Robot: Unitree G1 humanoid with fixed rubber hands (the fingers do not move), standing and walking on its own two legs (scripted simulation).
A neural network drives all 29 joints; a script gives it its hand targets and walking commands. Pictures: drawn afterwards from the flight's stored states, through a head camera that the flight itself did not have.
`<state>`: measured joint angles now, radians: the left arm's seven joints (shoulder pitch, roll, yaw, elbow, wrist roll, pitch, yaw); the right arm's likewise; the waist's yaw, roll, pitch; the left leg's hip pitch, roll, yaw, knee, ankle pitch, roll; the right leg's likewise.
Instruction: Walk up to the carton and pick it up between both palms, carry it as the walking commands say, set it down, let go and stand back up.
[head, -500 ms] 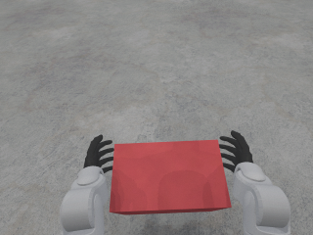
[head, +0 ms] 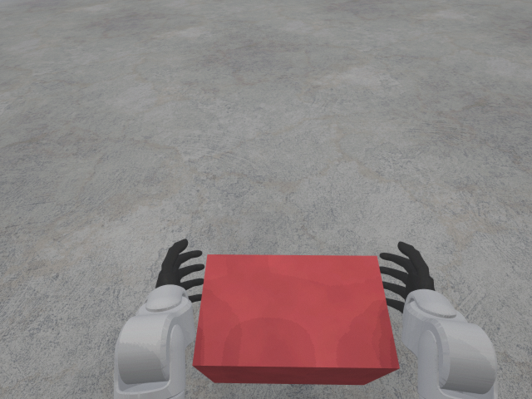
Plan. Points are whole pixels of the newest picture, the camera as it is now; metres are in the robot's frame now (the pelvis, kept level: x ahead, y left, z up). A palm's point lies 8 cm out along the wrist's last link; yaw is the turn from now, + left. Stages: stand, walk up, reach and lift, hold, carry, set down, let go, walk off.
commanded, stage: carry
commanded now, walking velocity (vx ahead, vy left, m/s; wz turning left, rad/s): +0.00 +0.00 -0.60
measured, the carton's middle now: (290, 323) +0.26 +0.00 +0.00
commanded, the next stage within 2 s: none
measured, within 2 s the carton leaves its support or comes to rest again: neither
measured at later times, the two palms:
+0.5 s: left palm (224, 300) +0.23 +0.08 +0.12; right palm (523, 379) +0.14 -0.22 +0.13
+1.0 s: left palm (327, 325) +0.21 -0.04 +0.10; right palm out of the picture +0.04 -0.31 +0.10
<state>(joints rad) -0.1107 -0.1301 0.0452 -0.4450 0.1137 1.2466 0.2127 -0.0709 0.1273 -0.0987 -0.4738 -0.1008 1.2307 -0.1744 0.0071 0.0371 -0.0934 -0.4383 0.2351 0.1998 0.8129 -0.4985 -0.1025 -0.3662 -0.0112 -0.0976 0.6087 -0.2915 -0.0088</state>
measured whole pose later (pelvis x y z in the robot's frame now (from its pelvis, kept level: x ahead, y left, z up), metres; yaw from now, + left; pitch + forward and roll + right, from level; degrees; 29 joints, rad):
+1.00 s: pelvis -0.09 -0.04 +0.00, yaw -33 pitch +4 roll +0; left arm -0.09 -0.13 0.06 -0.50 0.12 1.20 0.20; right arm -0.08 0.13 -0.07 -0.49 -0.09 1.19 -0.19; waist 0.00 -0.02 -0.07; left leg -0.43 0.06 0.10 0.78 -0.48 -0.05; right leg -0.44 0.04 -0.03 0.59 -0.22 -0.06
